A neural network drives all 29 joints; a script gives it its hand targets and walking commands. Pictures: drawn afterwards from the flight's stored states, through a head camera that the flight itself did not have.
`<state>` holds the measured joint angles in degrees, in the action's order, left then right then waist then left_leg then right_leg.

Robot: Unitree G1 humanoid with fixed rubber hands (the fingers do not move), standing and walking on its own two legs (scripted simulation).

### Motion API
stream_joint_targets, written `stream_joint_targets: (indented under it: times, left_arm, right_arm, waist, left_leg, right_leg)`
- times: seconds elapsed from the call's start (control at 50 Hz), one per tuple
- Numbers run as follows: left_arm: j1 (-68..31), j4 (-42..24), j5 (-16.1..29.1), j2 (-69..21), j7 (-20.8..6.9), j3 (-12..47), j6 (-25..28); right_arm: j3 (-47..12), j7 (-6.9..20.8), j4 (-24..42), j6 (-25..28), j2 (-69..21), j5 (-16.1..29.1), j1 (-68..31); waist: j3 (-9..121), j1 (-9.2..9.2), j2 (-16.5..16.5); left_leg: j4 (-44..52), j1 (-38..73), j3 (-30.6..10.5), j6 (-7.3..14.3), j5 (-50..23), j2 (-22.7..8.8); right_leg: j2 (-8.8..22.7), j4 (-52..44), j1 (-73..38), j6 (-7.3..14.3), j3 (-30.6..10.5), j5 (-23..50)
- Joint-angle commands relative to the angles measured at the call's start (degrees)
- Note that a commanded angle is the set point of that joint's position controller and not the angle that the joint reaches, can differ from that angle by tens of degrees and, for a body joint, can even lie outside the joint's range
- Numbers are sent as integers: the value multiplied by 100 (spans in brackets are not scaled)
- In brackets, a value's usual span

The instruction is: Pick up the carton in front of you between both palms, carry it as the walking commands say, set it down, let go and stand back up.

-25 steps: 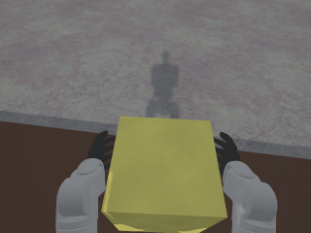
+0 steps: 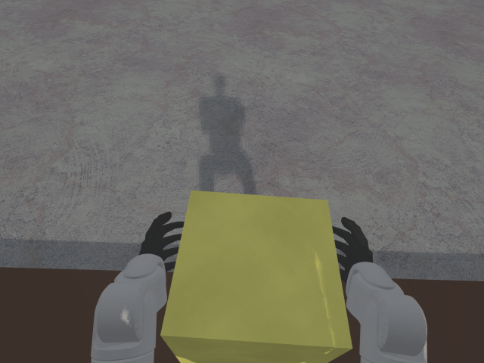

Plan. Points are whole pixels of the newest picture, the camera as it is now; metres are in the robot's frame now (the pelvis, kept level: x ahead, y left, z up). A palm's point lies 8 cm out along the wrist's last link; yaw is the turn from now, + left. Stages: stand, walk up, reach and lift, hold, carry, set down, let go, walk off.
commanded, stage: carry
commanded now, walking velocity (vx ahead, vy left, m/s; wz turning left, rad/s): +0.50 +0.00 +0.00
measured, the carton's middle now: (251, 289) +0.23 -0.01 +0.00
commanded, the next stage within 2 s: none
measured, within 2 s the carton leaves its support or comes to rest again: neither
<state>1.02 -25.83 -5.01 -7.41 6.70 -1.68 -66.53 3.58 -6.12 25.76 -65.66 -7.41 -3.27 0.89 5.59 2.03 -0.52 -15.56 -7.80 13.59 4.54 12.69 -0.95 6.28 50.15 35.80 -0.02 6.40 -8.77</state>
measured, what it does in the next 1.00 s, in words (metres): walks ahead: right foot, then left foot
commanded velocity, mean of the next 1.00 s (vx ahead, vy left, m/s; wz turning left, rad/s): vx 0.00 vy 0.00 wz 0.00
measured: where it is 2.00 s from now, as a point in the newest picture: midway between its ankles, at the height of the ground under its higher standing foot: outside the picture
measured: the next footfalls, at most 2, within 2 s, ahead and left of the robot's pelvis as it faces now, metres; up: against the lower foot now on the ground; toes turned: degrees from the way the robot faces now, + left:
right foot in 0.20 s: +0.33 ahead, -0.10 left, +0.00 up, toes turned -8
left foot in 0.46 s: +0.25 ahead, +0.09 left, +0.00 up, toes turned +8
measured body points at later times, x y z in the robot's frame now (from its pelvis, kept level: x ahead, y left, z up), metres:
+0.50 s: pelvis +0.22 -0.03 -0.03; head +0.28 -0.03 +0.42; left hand +0.57 +0.14 +0.07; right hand +0.59 -0.16 +0.07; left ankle +0.21 +0.08 -0.75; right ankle +0.29 -0.09 -0.75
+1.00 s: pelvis +0.27 -0.01 -0.02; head +0.29 -0.01 +0.43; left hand +0.61 +0.16 +0.08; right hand +0.63 -0.15 +0.08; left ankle +0.21 +0.08 -0.75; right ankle +0.29 -0.09 -0.75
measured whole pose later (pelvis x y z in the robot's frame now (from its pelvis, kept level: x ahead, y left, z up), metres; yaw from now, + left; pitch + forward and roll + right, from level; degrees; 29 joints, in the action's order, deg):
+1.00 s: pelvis +0.27 -0.01 -0.02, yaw +2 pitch +3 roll +0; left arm -29.5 -3.1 -2.8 -5.3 8.9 -13.0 -64.9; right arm 14.6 -7.8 4.2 -64.4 -5.6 -3.6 -29.1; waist 1.2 -0.6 -0.5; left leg -34.2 -14.5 5.4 2.0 22.9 -0.3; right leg 1.5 34.2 20.7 3.1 10.4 -16.7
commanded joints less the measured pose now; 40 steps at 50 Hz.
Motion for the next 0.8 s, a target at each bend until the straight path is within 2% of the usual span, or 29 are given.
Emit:
stream_joint_targets:
  times: [0.0,0.08,0.1,0.14,0.16,0.18,0.2,0.22,0.24,0.26,0.28,0.3,0.32,0.34,0.38,0.4,0.44,0.46,0.48,0.5,0.52,0.56,0.6,0.78]
  left_arm:
    - [-2520,-611,1730,-4953,-876,3891,137]
    - [-3230,-678,1912,-4253,-724,3806,5]
    - [-3395,-619,1928,-4047,-673,3728,-33]
    - [-3690,-374,1906,-3630,-558,3478,-95]
    - [-3816,-203,1864,-3458,-501,3333,-114]
    - [-3991,-33,1811,-3309,-459,3204,-134]
    - [-4121,128,1792,-3157,-423,3040,-153]
    - [-4351,381,1799,-2991,-371,2896,-147]
    - [-4463,509,1936,-3138,-359,2935,-142]
    - [-4745,549,2032,-3343,-369,2916,-96]
    - [-5081,610,2081,-3619,-395,2900,-51]
    - [-5472,716,2132,-3936,-425,2947,-2]
    - [-5784,829,2161,-4162,-457,2969,57]
    - [-6019,909,2163,-4283,-488,2971,118]
    - [-6272,1124,2085,-4377,-509,2918,224]
    - [-6353,1230,2044,-4396,-505,2886,261]
    - [-6446,1421,1947,-4401,-492,2824,299]
    - [-6511,1467,1909,-4396,-497,2808,295]
    - [-6605,1485,1938,-4467,-511,2807,282]
    - [-6708,1546,1946,-4500,-509,2807,279]
    - [-6678,1619,1958,-4569,-513,2821,261]
    - [-6615,1685,1980,-4713,-543,2834,241]
    - [-6567,1719,1967,-4818,-570,2817,219]
    - [-6650,1794,1881,-4840,-560,2796,222]
  right_arm:
    - [-4012,1162,535,-13,-4728,1940,-2385]
    - [-3690,899,398,-74,-4038,1787,-2798]
    - [-3592,812,323,-100,-3859,1742,-2940]
    - [-3405,631,137,-159,-3547,1669,-3382]
    - [-3317,545,21,-191,-3370,1647,-3646]
    - [-3222,465,-120,-214,-3172,1601,-3895]
    - [-3152,389,-266,-239,-3033,1572,-4110]
    - [-3125,331,-437,-275,-3168,1588,-4381]
    - [-3060,283,-660,-279,-3233,1569,-4411]
    - [-3057,269,-674,-268,-3422,1609,-4753]
    - [-3061,279,-741,-239,-3683,1636,-5036]
    - [-3022,298,-843,-194,-3898,1645,-5289]
    - [-3023,325,-966,-142,-4103,1657,-5564]
    - [-3024,351,-1108,-81,-4225,1654,-5694]
    - [-3021,386,-1373,34,-4402,1635,-5976]
    - [-3011,392,-1500,77,-4445,1625,-6053]
    - [-2969,402,-1707,133,-4517,1607,-6120]
    - [-2929,399,-1779,154,-4522,1577,-6190]
    - [-2898,385,-1777,178,-4515,1552,-6357]
    - [-2876,388,-1856,160,-4561,1542,-6352]
    - [-2840,399,-1981,144,-4600,1511,-6220]
    - [-2828,435,-2019,122,-4700,1517,-6144]
    - [-2882,472,-1932,90,-4804,1571,-6214]
    - [-2952,514,-1875,87,-4848,1636,-6404]
  waist:
    - [661,-123,-676]
    - [362,18,-813]
    - [373,25,-880]
    - [595,-146,-917]
    - [801,-340,-793]
    - [1067,-472,-451]
    - [1646,-521,412]
    - [2295,-519,1568]
    - [2511,-443,1383]
    - [2332,-438,1215]
    - [2120,-362,788]
    - [1999,-286,604]
    - [2025,-274,458]
    - [2069,-277,451]
    - [2266,-301,564]
    - [2358,-289,598]
    - [2459,-230,542]
    - [2436,-265,459]
    - [2377,-399,2]
    - [2409,-336,-70]
    - [2445,-290,-152]
    - [2479,-279,-40]
    - [2436,-270,51]
    - [2342,-240,-58]
  left_leg:
    - [581,1172,-946,313,-1612,-1317]
    - [-168,1049,-354,251,-3542,-1077]
    - [-350,1006,-293,192,-3745,-1069]
    - [-1156,794,-96,42,-4081,-1021]
    - [-1914,603,110,-131,-4184,-859]
    - [-2757,377,127,-317,-3450,-662]
    - [-3929,-531,-75,-500,-1114,-413]
    - [-5416,-1698,-558,-582,2057,343]
    - [-5919,-1885,-1254,-497,2208,239]
    - [-5853,-2064,-1434,-360,2079,80]
    - [-5525,-2082,-1475,-266,1963,-126]
    - [-4783,-1914,-1463,-216,1806,-281]
    - [-4065,-1562,-1350,-221,1732,-260]
    - [-3514,-1259,-1235,-252,1774,-149]
    - [-2663,-982,-1100,-304,1636,0]
    - [-2292,-840,-1030,-304,1275,24]
    - [-1255,-288,-921,-269,-137,-38]
    - [-1189,-291,-1225,-220,-499,-237]
    - [-1717,-310,-1494,-106,-1713,-555]
    - [-1898,-158,-1458,-67,-2244,-688]
    - [-1953,-104,-1435,-94,-2505,-676]
    - [-2055,-76,-1418,-135,-2693,-609]
    - [-2087,-94,-1378,-144,-2667,-562]
    - [-1951,92,-1427,-102,-3197,-699]
  right_leg:
    - [-85,-652,518,-28,260,416]
    - [-451,-1340,82,141,573,869]
    - [-526,-1477,-192,194,593,1006]
    - [-746,-1673,-1126,289,772,1110]
    - [-906,-2142,-1939,289,902,1479]
    - [-722,-2592,-2721,254,759,2136]
    - [420,-1977,-4007,479,-337,4528]
    - [1541,-1989,-5163,1437,-2194,5543]
    - [1684,-2471,-4839,1666,-2456,4140]
    - [1474,-2699,-4488,1616,-2230,3136]
    - [1298,-2719,-4018,1471,-1829,2783]
    - [1134,-2680,-3604,1285,-1386,2884]
    - [968,-2670,-3273,1128,-1005,2825]
    - [894,-2692,-3088,1101,-805,2760]
    - [883,-2598,-3168,1175,-683,2685]
    - [870,-2457,-3195,1173,-587,2740]
    - [670,-2060,-2994,962,-294,2423]
    - [522,-1915,-3011,781,-240,2114]
    - [317,-1723,-2906,596,-170,2242]
    - [294,-1649,-2881,545,-237,2409]
    - [291,-1538,-2917,528,-250,2727]
    - [285,-1410,-3021,566,-264,3319]
    - [297,-1356,-2997,610,-267,3603]
    - [171,-1402,-2872,509,-246,2779]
